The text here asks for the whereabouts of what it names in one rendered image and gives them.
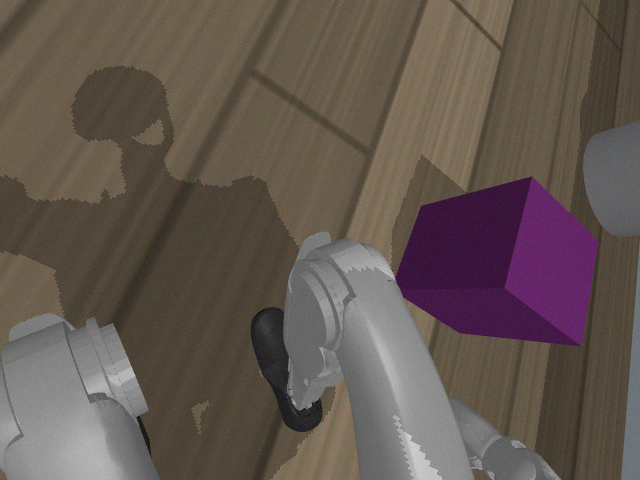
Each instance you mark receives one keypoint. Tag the right robot hand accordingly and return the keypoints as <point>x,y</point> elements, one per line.
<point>478,434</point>

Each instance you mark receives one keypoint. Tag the right robot arm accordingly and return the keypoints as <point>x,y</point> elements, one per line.
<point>508,459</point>

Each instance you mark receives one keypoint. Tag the right robot foot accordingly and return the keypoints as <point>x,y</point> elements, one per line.
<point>272,357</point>

